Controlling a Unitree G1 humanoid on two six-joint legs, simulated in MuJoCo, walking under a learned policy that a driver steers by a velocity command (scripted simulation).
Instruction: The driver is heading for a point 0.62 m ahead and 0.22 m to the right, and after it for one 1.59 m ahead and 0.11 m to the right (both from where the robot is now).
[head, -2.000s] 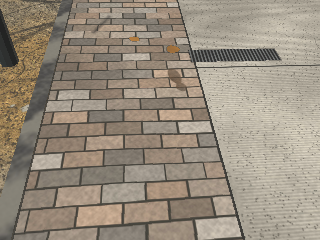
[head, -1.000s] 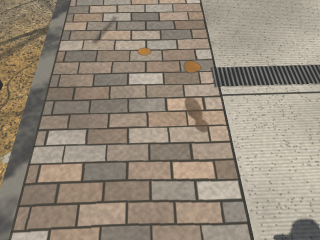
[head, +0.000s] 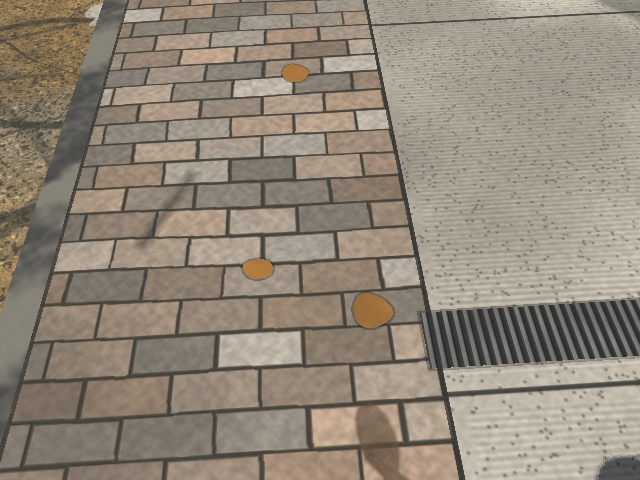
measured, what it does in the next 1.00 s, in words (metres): walks ahead, turning right: left foot, then right foot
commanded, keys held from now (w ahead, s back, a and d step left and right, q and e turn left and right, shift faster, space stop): w+e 0.84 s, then q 0.16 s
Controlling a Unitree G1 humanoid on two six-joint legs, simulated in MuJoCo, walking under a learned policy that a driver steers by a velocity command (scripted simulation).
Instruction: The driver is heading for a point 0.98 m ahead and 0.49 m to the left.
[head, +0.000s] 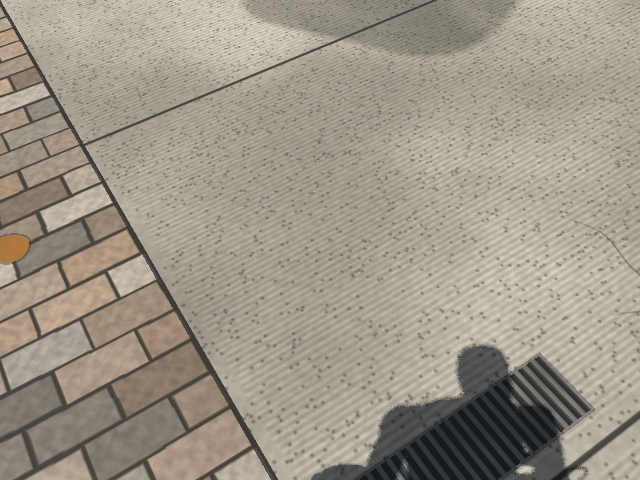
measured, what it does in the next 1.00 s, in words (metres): walks ahead, turning left: left foot, then right foot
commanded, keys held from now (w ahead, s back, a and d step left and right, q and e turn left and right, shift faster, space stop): q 1.00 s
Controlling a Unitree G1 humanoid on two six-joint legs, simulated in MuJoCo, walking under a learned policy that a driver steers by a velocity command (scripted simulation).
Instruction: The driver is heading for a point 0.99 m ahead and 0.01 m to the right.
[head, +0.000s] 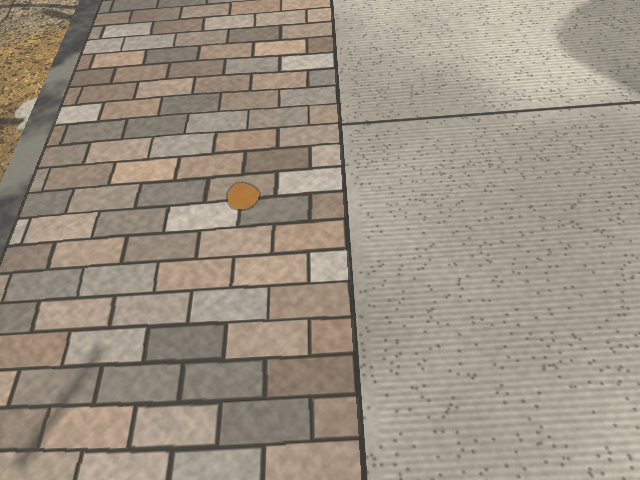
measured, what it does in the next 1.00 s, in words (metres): steps on the spot: left foot, then right foot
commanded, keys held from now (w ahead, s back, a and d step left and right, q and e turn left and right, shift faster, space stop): q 0.02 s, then no key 0.88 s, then w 0.10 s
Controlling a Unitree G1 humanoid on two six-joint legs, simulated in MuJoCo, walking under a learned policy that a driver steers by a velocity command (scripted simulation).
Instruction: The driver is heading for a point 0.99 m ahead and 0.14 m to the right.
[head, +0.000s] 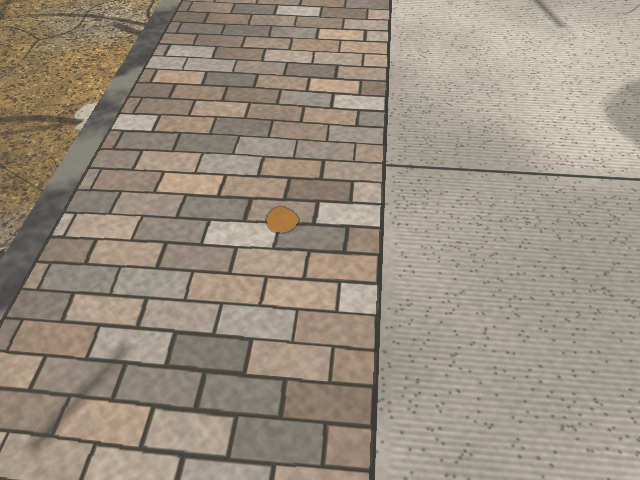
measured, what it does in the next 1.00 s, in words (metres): walks ahead: right foot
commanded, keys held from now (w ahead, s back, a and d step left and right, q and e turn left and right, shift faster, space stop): w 1.00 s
